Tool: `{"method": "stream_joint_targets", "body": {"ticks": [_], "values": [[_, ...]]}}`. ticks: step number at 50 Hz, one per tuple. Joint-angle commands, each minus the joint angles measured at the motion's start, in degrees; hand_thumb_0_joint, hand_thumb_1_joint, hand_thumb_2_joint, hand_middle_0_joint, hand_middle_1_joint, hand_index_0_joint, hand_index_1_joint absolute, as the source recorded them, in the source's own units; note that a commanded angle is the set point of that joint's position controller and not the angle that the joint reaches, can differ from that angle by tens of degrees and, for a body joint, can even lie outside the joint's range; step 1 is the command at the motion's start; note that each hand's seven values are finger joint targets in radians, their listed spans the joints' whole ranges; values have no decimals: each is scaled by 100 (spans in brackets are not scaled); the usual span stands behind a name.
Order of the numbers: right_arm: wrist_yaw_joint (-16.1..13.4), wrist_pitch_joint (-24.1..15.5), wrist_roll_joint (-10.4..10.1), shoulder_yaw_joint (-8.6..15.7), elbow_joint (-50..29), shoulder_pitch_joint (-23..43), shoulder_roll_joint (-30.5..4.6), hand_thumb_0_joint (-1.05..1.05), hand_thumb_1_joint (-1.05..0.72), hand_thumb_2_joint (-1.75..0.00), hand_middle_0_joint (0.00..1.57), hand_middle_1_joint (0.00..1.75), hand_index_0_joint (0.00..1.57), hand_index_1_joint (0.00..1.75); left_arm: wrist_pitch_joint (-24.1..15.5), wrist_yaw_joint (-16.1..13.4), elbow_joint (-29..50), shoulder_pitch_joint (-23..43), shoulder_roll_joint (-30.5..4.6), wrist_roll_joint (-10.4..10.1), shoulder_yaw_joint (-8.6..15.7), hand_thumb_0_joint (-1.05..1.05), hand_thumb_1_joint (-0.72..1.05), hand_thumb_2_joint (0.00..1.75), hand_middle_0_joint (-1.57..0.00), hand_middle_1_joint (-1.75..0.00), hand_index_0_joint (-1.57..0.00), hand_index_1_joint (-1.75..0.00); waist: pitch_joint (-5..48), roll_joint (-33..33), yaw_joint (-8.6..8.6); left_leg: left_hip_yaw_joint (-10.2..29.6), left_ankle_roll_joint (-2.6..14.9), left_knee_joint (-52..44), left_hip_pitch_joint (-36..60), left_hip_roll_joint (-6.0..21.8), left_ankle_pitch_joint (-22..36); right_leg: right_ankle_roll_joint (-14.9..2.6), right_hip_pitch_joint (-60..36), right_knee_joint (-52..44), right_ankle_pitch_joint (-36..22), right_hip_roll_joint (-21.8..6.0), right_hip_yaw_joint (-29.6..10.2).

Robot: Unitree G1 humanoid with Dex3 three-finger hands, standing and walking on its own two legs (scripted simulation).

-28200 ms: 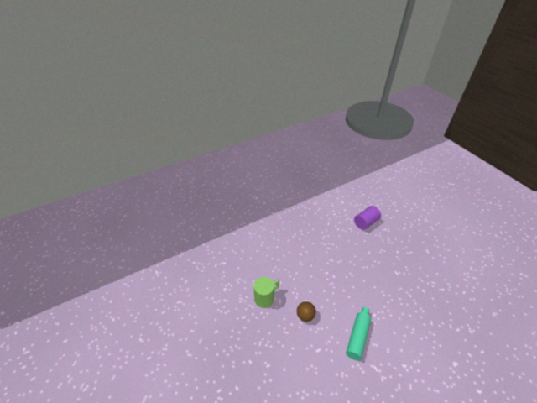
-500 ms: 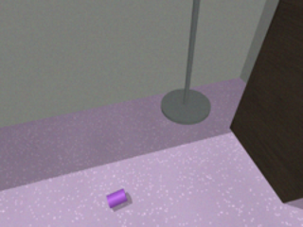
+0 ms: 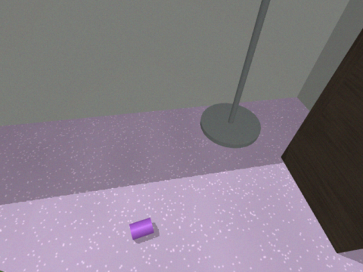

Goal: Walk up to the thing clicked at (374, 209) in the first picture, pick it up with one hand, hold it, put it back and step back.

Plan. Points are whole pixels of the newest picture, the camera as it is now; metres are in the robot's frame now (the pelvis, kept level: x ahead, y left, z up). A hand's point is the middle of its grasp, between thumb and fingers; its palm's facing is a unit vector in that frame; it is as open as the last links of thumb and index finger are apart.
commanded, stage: walk up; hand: left
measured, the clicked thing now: (141, 228) +0.49 +0.19 -0.72
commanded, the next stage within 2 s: stand in 0.04 s
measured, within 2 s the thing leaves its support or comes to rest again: neither
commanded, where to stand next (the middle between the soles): +0.04 -0.02 m, yaw -3 degrees
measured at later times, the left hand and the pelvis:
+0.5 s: hand out of the picture +0.10 +0.24 -0.13, palm faces -0.03 -0.94 -0.35, open 7.4 cm; pelvis -0.01 -0.01 +0.02, yaw +0 degrees
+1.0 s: hand out of the picture +0.05 +0.23 -0.13, palm faces -0.04 -0.94 -0.35, open 7.4 cm; pelvis -0.02 -0.02 +0.02, yaw +0 degrees
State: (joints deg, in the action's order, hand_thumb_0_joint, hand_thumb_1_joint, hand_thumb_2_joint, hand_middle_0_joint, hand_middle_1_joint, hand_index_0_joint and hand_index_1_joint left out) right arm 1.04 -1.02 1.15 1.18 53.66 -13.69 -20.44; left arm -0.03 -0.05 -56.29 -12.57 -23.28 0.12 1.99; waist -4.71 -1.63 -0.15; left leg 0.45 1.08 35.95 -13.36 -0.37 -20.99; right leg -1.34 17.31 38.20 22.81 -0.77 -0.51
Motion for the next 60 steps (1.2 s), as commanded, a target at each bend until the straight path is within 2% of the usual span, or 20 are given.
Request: {"method": "stream_joint_targets", "body": {"ticks": [1, 2, 3, 4, 5, 6, 8, 10, 15, 18, 21, 25, 30, 35, 42, 46, 49, 51, 56, 60], "values": [[-212, -117, -177, 351, -332, 110, -1420, 0, -90, -90, 20, 30, 20, 30, -242, -110, 257, 33, -1061, 59, 233, 0, 90, 90, -20, -30, -20, -30, 827, 634, -3, 641, 354, -60, 362, 860, 3404, -240, -947, -1347, -2331, -224, -311], [-233, -111, -203, 281, -333, 141, -1066, 0, -90, -90, 20, 30, 20, 30, -316, -113, 240, -24, -1295, 63, 197, 0, 90, 90, -20, -30, -20, -30, 1206, 151, 34, 572, 15, 180, -123, 546, 2894, -469, -1797, -1233, -4158, -1069, -1274], [-248, -84, -199, 237, -307, 193, -1015, 0, -90, -90, 20, 30, 20, 30, -315, -106, 184, 150, -1477, 20, 226, 0, 90, 90, -20, -30, -20, -30, 1150, 169, 146, 429, -16, -274, 1, 334, 1949, -752, -1477, -1012, -4218, -1301, -1413], [-277, -77, -169, 230, -188, 237, -1104, 0, -90, -90, 20, 30, 20, 30, -271, -82, 117, 374, -1432, 0, 201, 0, 90, 90, -20, -30, -20, -30, 974, -73, 163, 426, 66, -649, 379, 435, 1695, -747, -994, -991, -3741, -1231, -1303], [-270, -101, -161, 266, -43, 280, -1286, 0, -90, -90, 20, 30, 20, 30, -257, -47, 126, 590, -1163, -36, 122, 0, 90, 90, -20, -30, -20, -30, 980, -46, 181, 569, 126, -952, 774, 560, 2055, -473, -841, -929, -3408, -884, -848], [-243, -116, -133, 288, -14, 533, -1349, 0, -90, -90, 20, 30, 20, 30, -235, -40, 125, 581, -898, -53, 34, 0, 90, 90, -20, -30, -20, -30, 1037, 76, 71, 621, 145, -932, 906, 666, 2676, -269, -963, -947, -3424, -588, -485], [-223, -138, -90, 275, 69, 637, -1426, 0, -90, -90, 20, 30, 20, 30, -236, -60, 95, 595, -847, -58, -10, 0, 90, 90, -20, -30, -20, -30, 1068, 57, 12, 639, 173, -886, 926, 775, 3542, -117, -1168, -1041, -3634, -538, -412], [-226, -118, -120, 217, 182, 662, -1260, 0, -90, -90, 20, 30, 20, 30, -212, -70, -56, 652, -930, -39, 5, 0, 90, 90, -20, -30, -20, -30, 849, 85, 56, 556, 114, -1126, 920, 733, 3360, -132, -1123, -1108, -3584, -571, -470], [-194, -75, -121, 168, 344, 1087, -1219, 0, -90, -90, 20, 30, 20, 30, -170, -55, -202, 911, -847, -18, -13, 0, 90, 90, -20, -30, -20, -30, 455, 190, 2, 593, 44, -1753, 588, 716, 2251, -27, -1195, -1589, -2566, -575, -472], [-171, -66, -104, 171, 440, 1230, -1214, 0, -90, -90, 20, 30, 20, 30, -161, -47, -290, 995, -835, 2, -15, 0, 90, 90, -20, -30, -20, -30, 364, 297, -21, 601, 11, -1976, 516, 696, 1747, -2, -1237, -1814, -2083, -567, -479], [-144, -96, -99, 170, 522, 1307, -1159, 0, -90, -90, 20, 30, 20, 30, -193, -39, -366, 1032, -886, 16, 3, 0, 90, 90, -20, -30, -20, -30, 444, 185, -28, 572, -16, -2075, 688, 688, 1654, 14, -1209, -1948, -2063, -609, -515], [-105, -90, -78, 185, 629, 1363, -1172, 0, -90, -90, 20, 30, 20, 30, -213, -33, -429, 1096, -890, 29, -6, 0, 90, 90, -20, -30, -20, -30, 376, 156, -27, 577, -32, -2200, 651, 665, 1182, 30, -1075, -2174, -1531, -615, -545], [-85, -109, -64, 176, 754, 1331, -1150, 0, -90, -90, 20, 30, 20, 30, -240, -26, -471, 1126, -934, 31, -4, 0, 90, 90, -20, -30, -20, -30, 565, 124, -4, 554, -46, -2203, 876, 695, 1263, 21, -1034, -2242, -1666, -655, -596], [-81, -81, -65, 181, 866, 1187, -1156, 0, -90, -90, 20, 30, 20, 30, -226, -25, -536, 1080, -960, 16, -11, 0, 90, 90, -20, -30, -20, -30, 495, 89, 39, 548, -39, -2219, 777, 685, 1030, 9, -921, -2318, -1247, -630, -629], [-76, -64, -61, 164, 935, 1061, -1125, 0, -90, -90, 20, 30, 20, 30, -230, -31, -579, 947, -983, 11, -15, 0, 90, 90, -20, -30, -20, -30, 496, 72, 33, 529, -20, -2154, 736, 674, 1070, -3, -930, -2341, -1272, -660, -691], [-77, -38, -60, 151, 943, 957, -1124, 0, -90, -90, 20, 30, 20, 30, -223, -35, -573, 917, -971, 23, -13, 0, 90, 90, -20, -30, -20, -30, 335, 4, 34, 517, -7, -2105, 597, 646, 928, 22, -796, -2473, -894, -649, -734], [-79, -46, -57, 141, 939, 888, -1112, 0, -90, -90, 20, 30, 20, 30, -213, -31, -552, 902, -1005, 24, -4, 0, 90, 90, -20, -30, -20, -30, 404, 105, 45, 517, -13, -2112, 720, 672, 1000, -14, -764, -2416, -986, -662, -740], [-89, -69, -51, 133, 916, 927, -1140, 0, -90, -90, 20, 30, 20, 30, -223, -26, -546, 876, -953, 8, -2, 0, 90, 90, -20, -30, -20, -30, 560, 241, 25, 541, -8, -2114, 714, 726, 1251, -13, -992, -2258, -1598, -643, -659], [-113, -64, -47, 113, 902, 875, -1140, 0, -90, -90, 20, 30, 20, 30, -196, -19, -532, 934, -963, 19, 3, 0, 90, 90, -20, -30, -20, -30, 406, 126, 35, 519, -26, -2135, 582, 706, 1122, -11, -901, -2305, -1345, -619, -663], [-111, -80, -52, 98, 892, 849, -1152, 0, -90, -90, 20, 30, 20, 30, -208, -13, -526, 909, -940, 8, -4, 0, 90, 90, -20, -30, -20, -30, 492, 175, 26, 517, -30, -2131, 623, 743, 1300, -23, -1037, -2232, -1672, -633, -647]]}}
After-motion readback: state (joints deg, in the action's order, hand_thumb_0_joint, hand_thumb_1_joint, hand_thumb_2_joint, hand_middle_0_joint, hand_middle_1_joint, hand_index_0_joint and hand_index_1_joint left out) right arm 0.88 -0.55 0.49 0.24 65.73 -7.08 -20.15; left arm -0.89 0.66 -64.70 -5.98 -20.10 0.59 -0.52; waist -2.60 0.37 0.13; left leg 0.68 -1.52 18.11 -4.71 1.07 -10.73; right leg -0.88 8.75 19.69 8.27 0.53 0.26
